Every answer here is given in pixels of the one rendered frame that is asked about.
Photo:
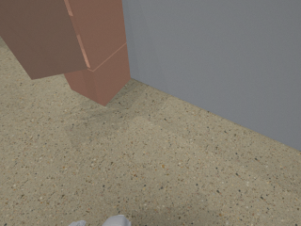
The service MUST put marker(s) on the robot left thigh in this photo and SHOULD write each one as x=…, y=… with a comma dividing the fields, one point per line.
x=117, y=221

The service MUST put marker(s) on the cupboard door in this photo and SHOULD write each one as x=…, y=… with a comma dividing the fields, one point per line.
x=41, y=36

